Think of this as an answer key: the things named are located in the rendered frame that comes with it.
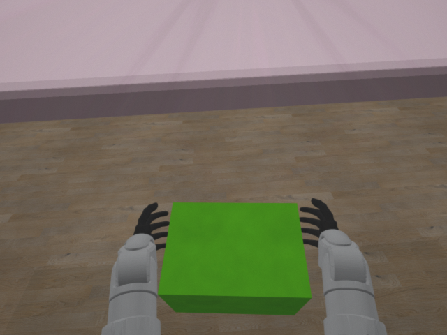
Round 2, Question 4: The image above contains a robot right forearm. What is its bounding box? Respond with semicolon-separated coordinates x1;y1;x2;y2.
318;229;387;335

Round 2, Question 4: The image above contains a robot left forearm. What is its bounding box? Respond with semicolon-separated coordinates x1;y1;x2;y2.
101;234;161;335

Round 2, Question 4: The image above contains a left robot hand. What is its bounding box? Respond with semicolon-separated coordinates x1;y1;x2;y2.
133;202;170;250

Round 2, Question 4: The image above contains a carton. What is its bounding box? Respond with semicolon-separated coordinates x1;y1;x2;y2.
158;202;312;315

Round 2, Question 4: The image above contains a right robot hand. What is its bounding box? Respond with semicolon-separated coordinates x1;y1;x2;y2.
300;198;339;248

